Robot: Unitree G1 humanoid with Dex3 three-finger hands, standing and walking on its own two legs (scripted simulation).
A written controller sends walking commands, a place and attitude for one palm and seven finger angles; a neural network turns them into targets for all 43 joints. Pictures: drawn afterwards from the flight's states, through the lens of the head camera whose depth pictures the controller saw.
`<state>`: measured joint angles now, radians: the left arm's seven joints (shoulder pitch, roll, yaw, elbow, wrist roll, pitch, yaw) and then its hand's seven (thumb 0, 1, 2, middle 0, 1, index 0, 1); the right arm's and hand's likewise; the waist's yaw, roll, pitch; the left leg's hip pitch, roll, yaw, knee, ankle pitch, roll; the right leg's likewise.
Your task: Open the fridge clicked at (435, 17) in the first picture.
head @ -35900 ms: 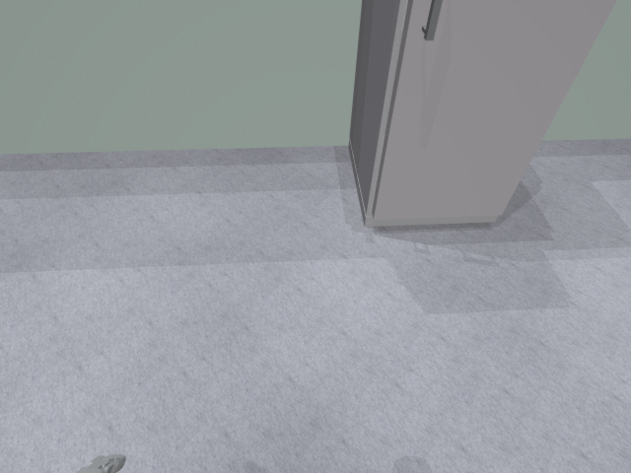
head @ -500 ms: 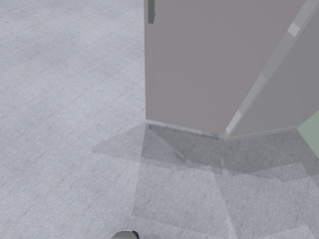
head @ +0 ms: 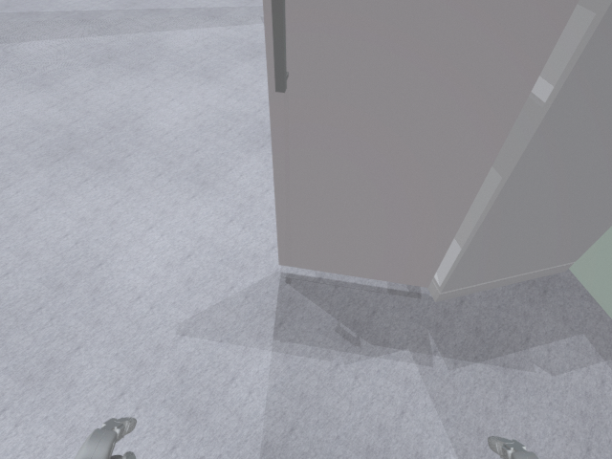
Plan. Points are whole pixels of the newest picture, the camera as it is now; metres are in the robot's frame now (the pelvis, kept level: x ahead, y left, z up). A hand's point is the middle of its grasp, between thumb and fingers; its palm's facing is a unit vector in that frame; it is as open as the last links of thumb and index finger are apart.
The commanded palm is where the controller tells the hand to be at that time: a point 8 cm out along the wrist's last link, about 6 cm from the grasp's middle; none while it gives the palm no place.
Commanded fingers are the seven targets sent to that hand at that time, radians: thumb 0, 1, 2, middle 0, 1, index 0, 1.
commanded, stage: let the arm hang, fingers relaxed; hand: left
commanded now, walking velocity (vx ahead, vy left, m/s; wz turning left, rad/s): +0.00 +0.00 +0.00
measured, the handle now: (281, 7) +0.82 +0.09 +0.21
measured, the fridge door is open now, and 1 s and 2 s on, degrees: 66 66 66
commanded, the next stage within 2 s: look to check the result in 0.06 s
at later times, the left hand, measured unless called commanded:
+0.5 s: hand out of the picture +0.08 +0.24 -0.16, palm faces -0.08 -0.94 -0.33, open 7.4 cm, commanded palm none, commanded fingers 0.00 0.90 0.90 -0.20 -0.30 -0.20 -0.30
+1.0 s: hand out of the picture +0.10 +0.24 -0.16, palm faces -0.08 -0.94 -0.34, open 7.4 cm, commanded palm none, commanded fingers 0.00 0.90 0.90 -0.20 -0.30 -0.20 -0.30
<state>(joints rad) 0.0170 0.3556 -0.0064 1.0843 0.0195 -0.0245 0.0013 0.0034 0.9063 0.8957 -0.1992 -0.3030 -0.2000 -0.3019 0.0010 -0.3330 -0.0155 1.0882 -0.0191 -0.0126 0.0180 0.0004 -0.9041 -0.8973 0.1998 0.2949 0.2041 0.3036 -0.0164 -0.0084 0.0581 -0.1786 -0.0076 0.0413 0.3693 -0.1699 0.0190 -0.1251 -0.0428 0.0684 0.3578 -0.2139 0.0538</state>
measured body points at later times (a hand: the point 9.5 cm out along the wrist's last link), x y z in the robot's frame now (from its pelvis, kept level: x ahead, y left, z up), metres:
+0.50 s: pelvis +0.01 -0.01 +0.00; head +0.04 +0.00 +0.45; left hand +0.08 +0.29 -0.14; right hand +0.06 -0.31 -0.13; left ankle +0.02 +0.11 -0.75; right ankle -0.01 -0.16 -0.75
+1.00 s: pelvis +0.01 -0.01 +0.00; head +0.03 +0.00 +0.45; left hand +0.10 +0.29 -0.13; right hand +0.08 -0.31 -0.13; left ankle +0.02 +0.11 -0.75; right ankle -0.01 -0.16 -0.75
